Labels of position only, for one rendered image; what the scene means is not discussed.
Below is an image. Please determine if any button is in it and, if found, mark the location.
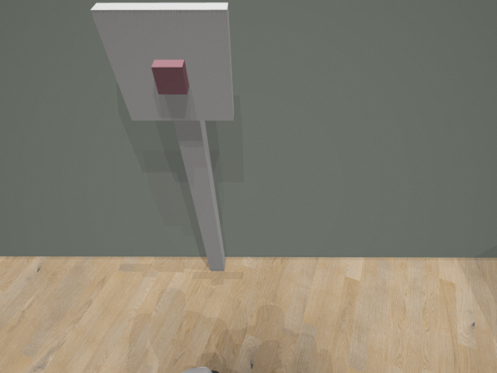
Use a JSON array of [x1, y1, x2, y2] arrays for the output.
[[151, 60, 189, 94]]

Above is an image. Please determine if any panel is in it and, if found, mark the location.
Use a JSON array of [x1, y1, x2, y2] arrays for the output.
[[90, 2, 234, 271]]

